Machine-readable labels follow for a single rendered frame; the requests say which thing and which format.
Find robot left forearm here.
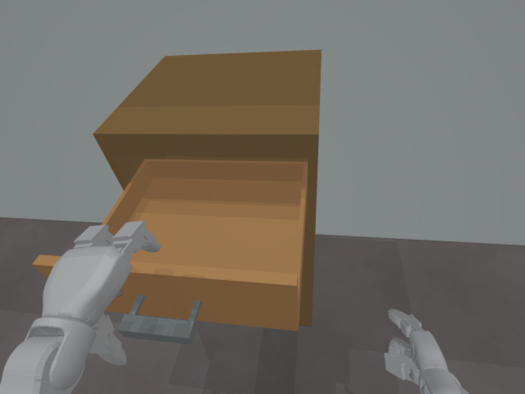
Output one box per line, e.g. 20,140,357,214
0,315,96,394

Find robot left hand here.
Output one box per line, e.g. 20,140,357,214
42,221,161,365

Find cabinet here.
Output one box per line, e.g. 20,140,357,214
93,50,322,327

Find robot right hand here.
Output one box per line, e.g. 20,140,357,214
384,309,449,386

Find handle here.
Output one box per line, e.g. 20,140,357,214
117,295,202,345

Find drawer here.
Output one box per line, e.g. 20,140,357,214
32,159,308,331

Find robot right forearm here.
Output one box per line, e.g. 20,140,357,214
418,368,469,394

